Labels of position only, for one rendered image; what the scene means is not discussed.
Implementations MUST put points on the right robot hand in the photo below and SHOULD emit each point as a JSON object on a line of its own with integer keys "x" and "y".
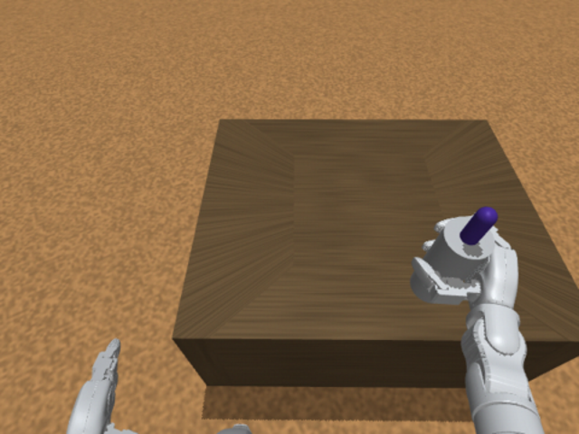
{"x": 495, "y": 280}

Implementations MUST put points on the left robot hand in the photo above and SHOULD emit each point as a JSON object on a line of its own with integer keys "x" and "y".
{"x": 92, "y": 409}

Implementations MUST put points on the bottle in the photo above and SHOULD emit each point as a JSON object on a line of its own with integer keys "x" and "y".
{"x": 463, "y": 244}

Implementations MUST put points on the right robot arm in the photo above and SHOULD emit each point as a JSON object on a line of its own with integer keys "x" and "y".
{"x": 496, "y": 384}

